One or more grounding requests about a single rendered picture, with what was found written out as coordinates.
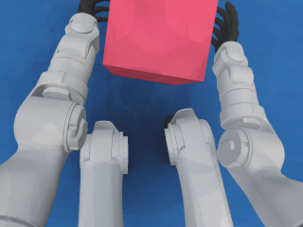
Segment left robot upper arm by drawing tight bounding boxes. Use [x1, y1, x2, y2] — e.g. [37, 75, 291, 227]
[0, 96, 88, 227]

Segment carton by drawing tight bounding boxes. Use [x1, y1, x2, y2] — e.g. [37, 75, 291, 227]
[102, 0, 219, 85]

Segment robot right thigh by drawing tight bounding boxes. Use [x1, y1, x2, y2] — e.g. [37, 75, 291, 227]
[164, 115, 234, 227]

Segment robot right hand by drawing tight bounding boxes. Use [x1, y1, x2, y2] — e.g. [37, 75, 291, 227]
[211, 1, 239, 53]

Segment right robot upper arm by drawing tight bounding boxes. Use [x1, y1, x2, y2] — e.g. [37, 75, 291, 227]
[216, 126, 303, 227]

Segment robot left shin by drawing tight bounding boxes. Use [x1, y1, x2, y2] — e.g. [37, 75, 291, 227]
[80, 120, 120, 169]

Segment robot left hand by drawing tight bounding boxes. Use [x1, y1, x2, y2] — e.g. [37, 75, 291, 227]
[77, 0, 111, 23]

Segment robot right forearm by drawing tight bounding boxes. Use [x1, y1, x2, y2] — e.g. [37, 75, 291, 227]
[212, 41, 277, 136]

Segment robot left forearm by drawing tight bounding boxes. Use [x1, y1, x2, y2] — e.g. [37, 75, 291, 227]
[13, 12, 99, 142]

